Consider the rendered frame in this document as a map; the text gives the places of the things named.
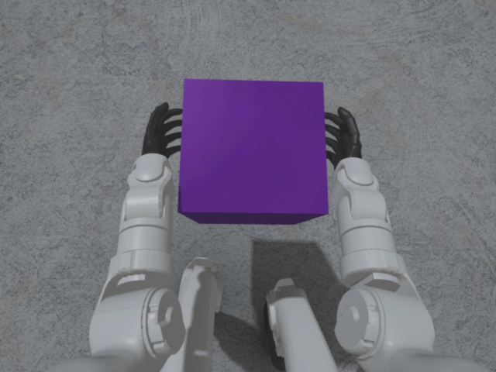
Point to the left robot upper arm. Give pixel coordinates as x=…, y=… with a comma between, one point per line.
x=132, y=332

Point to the right robot hand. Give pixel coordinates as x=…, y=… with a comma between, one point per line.
x=348, y=137

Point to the right robot upper arm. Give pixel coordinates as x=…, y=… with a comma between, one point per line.
x=386, y=331

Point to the robot right shin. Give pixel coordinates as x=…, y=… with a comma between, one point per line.
x=277, y=337

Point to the robot right forearm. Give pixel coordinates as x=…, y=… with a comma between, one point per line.
x=369, y=254

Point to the carton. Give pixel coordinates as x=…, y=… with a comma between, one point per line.
x=253, y=152

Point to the robot shin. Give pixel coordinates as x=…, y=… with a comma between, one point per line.
x=277, y=337
x=199, y=261

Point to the robot left shin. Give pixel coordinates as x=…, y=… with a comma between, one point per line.
x=199, y=261

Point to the left robot hand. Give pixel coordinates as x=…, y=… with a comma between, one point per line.
x=155, y=140

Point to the robot left forearm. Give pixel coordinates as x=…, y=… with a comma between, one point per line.
x=143, y=259

